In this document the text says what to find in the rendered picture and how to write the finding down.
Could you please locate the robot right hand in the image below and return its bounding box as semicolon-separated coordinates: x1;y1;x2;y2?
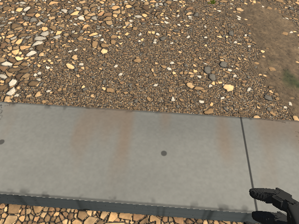
243;188;299;224

